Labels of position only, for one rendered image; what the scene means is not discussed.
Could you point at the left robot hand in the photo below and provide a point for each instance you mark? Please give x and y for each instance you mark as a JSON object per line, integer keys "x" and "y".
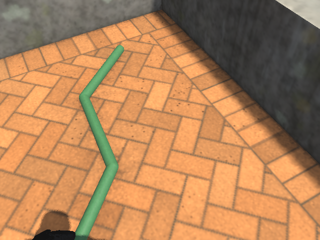
{"x": 55, "y": 235}

